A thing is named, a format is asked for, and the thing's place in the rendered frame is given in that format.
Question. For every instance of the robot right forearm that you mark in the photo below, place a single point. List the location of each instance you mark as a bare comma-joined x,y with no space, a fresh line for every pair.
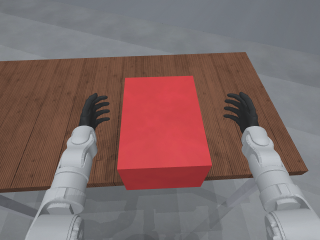
277,190

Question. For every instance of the robot left forearm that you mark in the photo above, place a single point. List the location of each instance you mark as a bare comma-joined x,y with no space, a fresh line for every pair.
66,195

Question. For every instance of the carton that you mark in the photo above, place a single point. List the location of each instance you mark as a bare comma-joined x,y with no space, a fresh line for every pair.
162,141

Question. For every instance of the table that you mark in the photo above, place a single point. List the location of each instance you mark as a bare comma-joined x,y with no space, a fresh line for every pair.
41,102

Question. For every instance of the robot right upper arm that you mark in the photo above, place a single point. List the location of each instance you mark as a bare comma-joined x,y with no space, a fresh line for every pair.
292,224

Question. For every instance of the left robot hand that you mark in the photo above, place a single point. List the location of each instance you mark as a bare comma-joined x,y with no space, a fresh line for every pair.
89,114

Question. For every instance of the right robot hand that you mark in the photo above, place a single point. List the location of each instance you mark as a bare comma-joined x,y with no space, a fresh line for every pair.
246,112

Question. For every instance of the robot left upper arm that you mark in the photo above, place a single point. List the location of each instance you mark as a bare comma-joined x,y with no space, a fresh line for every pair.
58,227

